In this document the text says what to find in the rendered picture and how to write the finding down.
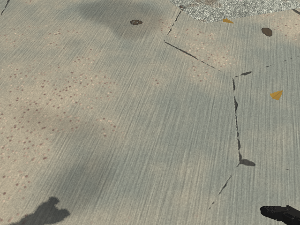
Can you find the right robot hand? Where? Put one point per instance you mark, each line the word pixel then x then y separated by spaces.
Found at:
pixel 288 214

